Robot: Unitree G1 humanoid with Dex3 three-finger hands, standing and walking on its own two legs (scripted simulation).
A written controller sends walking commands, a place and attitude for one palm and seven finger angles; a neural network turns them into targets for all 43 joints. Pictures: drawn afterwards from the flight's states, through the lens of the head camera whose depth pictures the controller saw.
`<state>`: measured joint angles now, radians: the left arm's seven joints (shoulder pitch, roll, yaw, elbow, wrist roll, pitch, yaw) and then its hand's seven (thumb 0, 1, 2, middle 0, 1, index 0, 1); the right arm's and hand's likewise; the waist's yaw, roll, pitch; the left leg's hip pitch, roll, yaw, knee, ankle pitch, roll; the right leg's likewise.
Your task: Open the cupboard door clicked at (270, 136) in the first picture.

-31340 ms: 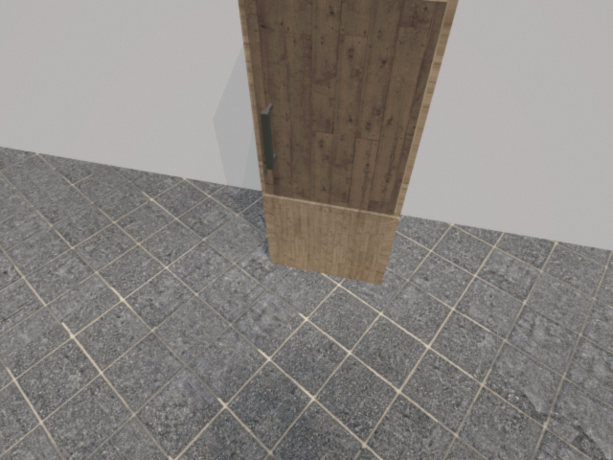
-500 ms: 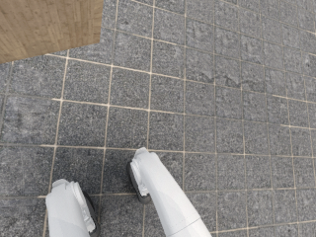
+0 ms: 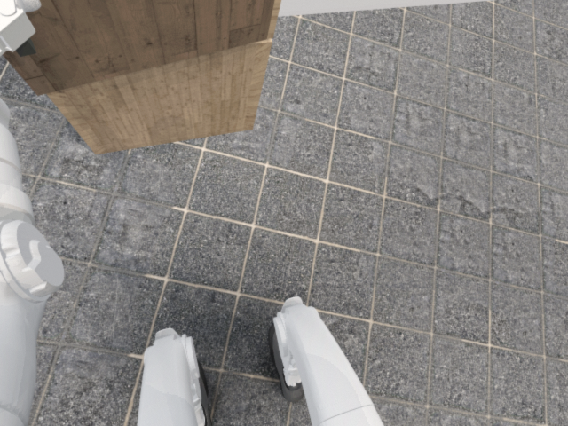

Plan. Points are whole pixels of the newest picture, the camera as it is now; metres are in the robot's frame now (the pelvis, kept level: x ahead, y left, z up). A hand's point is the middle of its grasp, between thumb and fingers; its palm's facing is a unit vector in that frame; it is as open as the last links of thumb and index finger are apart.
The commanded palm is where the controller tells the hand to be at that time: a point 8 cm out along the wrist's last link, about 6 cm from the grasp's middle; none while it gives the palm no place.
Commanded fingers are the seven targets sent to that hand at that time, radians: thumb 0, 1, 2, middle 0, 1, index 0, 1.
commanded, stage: pull the door open along its arc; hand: left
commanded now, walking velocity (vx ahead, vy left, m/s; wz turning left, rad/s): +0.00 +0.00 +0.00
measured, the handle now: out of the picture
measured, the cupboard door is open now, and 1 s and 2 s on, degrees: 9 37 37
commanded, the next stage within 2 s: open thumb and fingers to let go in 0.72 s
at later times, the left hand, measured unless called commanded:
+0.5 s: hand (111, 106) +0.50 +0.12 +0.04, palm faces +0.57 -0.82 -0.03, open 5.5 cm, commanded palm +0.43 +0.14 +0.04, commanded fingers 0.00 0.90 0.90 -0.40 -1.35 -0.40 -1.35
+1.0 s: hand (150, 126) +0.47 +0.08 +0.04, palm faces +0.58 -0.82 -0.05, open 6.2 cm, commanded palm +0.43 +0.11 +0.04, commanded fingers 0.00 0.20 0.60 -0.35 -1.27 -0.35 -1.27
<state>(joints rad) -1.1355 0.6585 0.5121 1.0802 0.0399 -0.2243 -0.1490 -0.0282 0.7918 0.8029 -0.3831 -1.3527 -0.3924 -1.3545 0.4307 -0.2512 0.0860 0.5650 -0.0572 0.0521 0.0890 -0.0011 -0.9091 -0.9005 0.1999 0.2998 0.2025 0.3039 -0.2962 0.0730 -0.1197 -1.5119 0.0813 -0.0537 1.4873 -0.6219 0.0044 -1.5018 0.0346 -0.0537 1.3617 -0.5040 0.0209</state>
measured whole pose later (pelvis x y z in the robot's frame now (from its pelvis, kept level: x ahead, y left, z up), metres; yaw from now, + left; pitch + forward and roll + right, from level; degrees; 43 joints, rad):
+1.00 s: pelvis -0.01 -0.04 +0.02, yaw +7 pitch +29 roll +0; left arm -0.83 0.02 0.20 1.10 0.21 -0.63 0.80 0.00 0.66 0.79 -0.41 -1.33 -0.32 -1.34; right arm 0.19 -0.18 -0.04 0.74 -0.15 -0.01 0.05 0.00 -0.91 -0.90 0.20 0.30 0.20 0.30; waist -0.15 0.03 -0.17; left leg -1.32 0.02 -0.06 1.36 -0.55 -0.05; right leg -1.35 -0.03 -0.06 1.36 -0.52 -0.04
